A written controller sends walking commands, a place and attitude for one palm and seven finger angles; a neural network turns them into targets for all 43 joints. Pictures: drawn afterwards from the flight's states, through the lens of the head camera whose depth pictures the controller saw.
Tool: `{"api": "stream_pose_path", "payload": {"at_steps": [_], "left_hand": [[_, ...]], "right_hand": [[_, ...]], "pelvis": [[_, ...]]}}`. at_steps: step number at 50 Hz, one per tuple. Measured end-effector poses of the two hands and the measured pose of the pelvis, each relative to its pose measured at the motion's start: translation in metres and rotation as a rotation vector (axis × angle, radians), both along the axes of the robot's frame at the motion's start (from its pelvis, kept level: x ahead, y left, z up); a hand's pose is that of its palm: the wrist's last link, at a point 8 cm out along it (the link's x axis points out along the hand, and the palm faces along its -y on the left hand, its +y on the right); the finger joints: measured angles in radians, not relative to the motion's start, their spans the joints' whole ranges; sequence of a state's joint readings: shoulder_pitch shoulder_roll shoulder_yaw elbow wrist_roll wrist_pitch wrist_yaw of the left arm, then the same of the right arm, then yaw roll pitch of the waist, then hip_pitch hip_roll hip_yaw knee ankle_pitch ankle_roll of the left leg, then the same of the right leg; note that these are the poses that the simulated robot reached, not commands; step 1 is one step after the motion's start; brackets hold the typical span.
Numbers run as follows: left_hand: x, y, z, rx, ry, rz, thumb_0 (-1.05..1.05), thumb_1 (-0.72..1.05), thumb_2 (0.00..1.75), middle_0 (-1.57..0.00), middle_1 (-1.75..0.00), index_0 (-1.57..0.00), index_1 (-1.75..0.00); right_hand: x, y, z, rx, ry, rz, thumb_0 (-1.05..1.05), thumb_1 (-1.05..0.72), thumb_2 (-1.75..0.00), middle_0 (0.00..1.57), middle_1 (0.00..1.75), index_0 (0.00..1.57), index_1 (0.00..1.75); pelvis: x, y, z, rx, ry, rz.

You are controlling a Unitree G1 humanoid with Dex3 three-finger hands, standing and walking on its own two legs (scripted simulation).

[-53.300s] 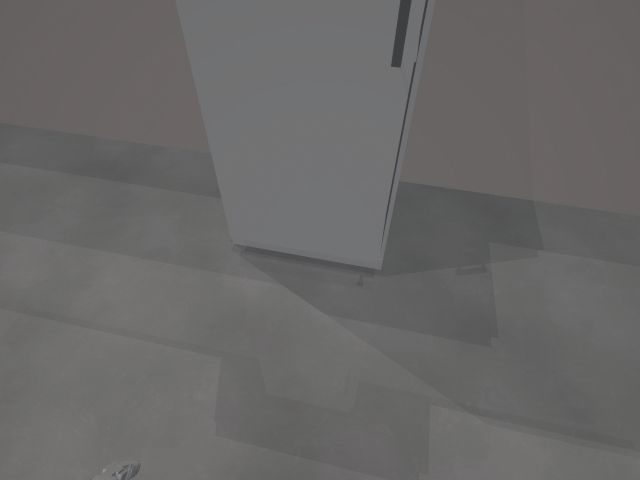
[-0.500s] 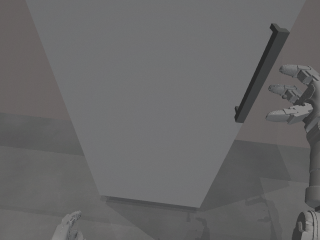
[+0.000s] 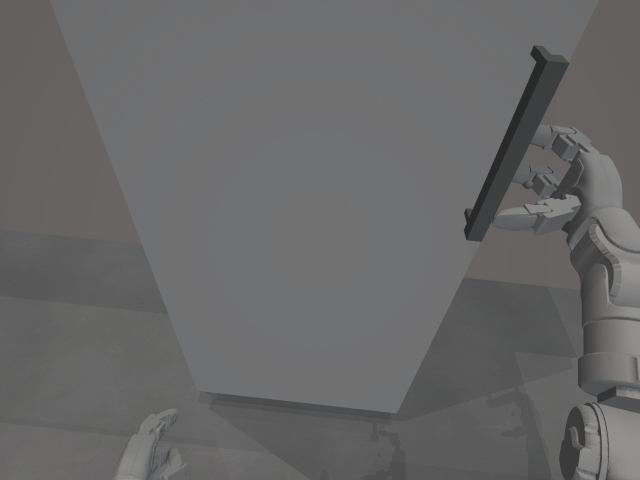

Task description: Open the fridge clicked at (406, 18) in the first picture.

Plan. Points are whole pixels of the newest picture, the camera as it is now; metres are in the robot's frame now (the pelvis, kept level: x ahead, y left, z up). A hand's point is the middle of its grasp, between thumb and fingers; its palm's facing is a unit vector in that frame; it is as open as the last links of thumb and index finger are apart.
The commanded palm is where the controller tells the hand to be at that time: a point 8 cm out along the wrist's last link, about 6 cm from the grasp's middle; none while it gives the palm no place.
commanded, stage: feel for the door with the fingertips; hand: right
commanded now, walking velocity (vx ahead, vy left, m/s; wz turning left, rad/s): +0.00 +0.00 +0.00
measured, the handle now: (502, 154) +0.47 -0.19 +0.22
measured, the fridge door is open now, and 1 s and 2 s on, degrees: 0 0 0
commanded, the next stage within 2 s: slide the fingers in behind the handle in 0.44 s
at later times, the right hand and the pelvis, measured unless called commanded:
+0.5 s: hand (533, 173) +0.42 -0.21 +0.23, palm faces +0.06 +1.00 +0.02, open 13.9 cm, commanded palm +0.40 -0.26 +0.23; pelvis +0.00 -0.01 +0.00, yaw +1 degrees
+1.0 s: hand (533, 181) +0.41 -0.21 +0.23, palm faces +0.06 +1.00 +0.01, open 14.0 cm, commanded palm +0.38 -0.25 +0.23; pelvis +0.00 -0.01 +0.00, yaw +1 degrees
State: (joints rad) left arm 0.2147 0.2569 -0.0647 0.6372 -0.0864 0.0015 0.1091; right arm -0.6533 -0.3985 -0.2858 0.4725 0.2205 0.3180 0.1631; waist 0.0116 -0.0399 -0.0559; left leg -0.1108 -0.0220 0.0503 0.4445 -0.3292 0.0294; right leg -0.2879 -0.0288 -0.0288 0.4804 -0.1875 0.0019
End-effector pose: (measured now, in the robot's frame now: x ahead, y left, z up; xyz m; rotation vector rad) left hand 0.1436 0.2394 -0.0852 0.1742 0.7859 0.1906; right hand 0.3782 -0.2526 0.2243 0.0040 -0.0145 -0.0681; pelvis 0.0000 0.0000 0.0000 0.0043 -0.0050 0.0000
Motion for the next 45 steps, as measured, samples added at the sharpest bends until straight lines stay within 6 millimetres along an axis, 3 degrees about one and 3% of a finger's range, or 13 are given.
{"api": "stream_pose_path", "payload": {"at_steps": [10,16,33,45], "left_hand": [[-0.033,0.015,-0.009,0.030,0.090,0.055,0.01,0.91,0.90,-0.20,-0.30,-0.21,-0.30],[-0.042,0.020,-0.011,0.045,0.112,0.074,0.01,0.91,0.90,-0.20,-0.30,-0.21,-0.30],[-0.035,0.007,-0.007,0.027,0.080,0.061,0.01,0.91,0.90,-0.20,-0.30,-0.21,-0.30],[-0.031,0.002,-0.004,0.021,0.061,0.053,0.01,0.91,0.90,-0.20,-0.30,-0.21,-0.30]], "right_hand": [[0.008,-0.016,-0.003,-0.002,0.026,-0.026,-0.01,0.50,-0.30,0.30,1.20,0.30,1.20],[0.015,-0.011,0.000,0.001,-0.010,0.003,-0.02,0.50,-0.30,0.30,1.20,0.29,1.20],[0.021,-0.014,0.002,0.018,0.001,0.002,-0.01,0.50,-0.30,0.34,1.23,0.33,1.23],[0.010,-0.013,-0.004,0.009,-0.009,0.006,-0.01,0.50,-0.30,0.31,1.21,0.30,1.21]], "pelvis": [[0.000,0.000,0.000,0.003,0.005,0.002],[-0.001,-0.003,0.000,0.004,0.015,0.005],[-0.001,-0.008,0.000,0.007,0.020,0.009],[-0.002,-0.011,0.001,0.008,0.009,0.012]]}}
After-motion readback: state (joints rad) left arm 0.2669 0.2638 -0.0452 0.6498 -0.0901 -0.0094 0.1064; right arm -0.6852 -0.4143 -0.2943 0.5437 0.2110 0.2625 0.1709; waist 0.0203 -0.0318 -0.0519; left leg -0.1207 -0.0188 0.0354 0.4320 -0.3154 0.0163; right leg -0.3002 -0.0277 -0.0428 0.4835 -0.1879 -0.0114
